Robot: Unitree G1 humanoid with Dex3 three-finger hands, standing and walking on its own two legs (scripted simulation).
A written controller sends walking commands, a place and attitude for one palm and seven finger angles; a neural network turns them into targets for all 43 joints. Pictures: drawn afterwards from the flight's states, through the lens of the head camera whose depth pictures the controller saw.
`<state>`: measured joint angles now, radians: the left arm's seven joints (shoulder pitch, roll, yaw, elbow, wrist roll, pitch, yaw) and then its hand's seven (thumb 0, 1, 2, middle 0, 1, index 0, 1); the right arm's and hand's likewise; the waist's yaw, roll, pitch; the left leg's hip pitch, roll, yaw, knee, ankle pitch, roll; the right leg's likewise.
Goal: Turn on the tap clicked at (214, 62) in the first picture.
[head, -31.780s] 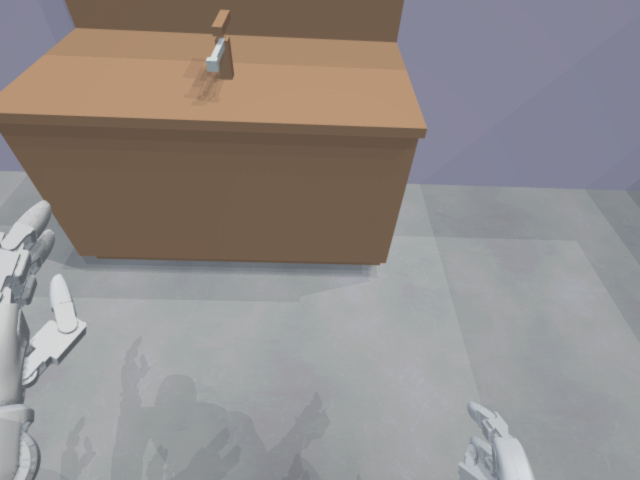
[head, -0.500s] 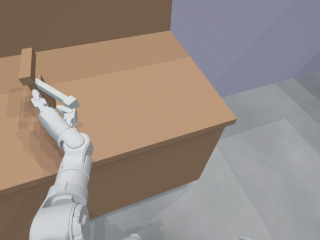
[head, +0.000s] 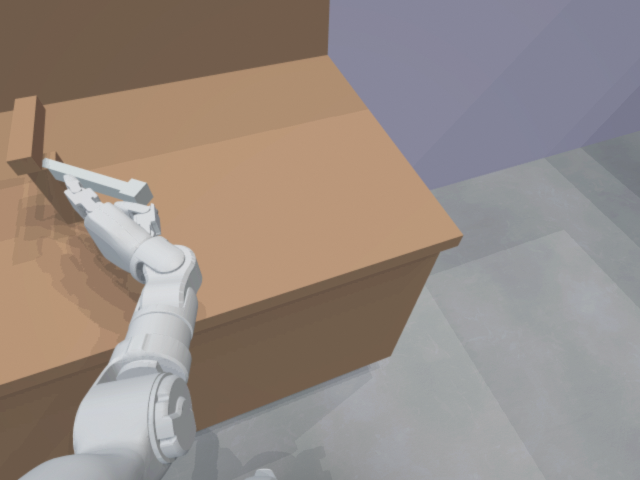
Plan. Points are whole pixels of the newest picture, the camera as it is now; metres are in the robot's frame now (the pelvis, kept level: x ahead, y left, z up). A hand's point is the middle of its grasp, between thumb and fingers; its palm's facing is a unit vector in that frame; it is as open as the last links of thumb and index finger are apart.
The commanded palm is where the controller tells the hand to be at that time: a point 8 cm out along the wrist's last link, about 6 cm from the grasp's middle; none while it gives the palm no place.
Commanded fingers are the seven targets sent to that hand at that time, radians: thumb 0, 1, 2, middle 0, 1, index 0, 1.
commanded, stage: push the lever round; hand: left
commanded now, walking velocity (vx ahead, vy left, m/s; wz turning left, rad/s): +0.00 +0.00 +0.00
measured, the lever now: (136, 194) +0.48 +0.23 +0.08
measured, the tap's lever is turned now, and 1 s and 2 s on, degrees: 49 78 81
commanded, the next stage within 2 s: lift the hand up off the lever in 0.98 s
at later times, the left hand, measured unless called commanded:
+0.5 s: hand (172, 191) +0.49 +0.19 +0.07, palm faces +0.83 -0.54 -0.14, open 7.8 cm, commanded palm +0.44 +0.20 +0.08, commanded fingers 0.00 0.90 0.90 -0.15 -0.15 -0.15 -0.15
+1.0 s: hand (180, 177) +0.52 +0.18 +0.07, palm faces +0.83 -0.54 -0.16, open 8.3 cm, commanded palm +0.47 +0.19 +0.08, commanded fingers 0.00 0.90 0.90 -0.15 -0.15 -0.15 -0.15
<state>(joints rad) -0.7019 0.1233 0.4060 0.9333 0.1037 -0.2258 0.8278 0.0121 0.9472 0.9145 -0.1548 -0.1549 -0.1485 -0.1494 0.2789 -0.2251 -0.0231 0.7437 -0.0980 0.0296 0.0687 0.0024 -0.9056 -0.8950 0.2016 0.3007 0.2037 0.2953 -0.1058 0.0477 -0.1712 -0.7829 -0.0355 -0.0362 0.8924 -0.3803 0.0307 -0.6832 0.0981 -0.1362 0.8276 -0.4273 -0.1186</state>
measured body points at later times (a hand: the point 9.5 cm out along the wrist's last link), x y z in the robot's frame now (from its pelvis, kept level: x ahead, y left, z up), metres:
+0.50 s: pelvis +0.00 -0.01 -0.01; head +0.08 -0.01 +0.44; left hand +0.44 +0.21 +0.08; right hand +0.03 -0.26 -0.14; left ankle +0.02 +0.10 -0.69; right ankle -0.02 -0.04 -0.69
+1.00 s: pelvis +0.00 -0.02 -0.01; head +0.10 -0.02 +0.43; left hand +0.47 +0.21 +0.08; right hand +0.01 -0.27 -0.14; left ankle +0.02 +0.10 -0.69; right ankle -0.02 -0.04 -0.69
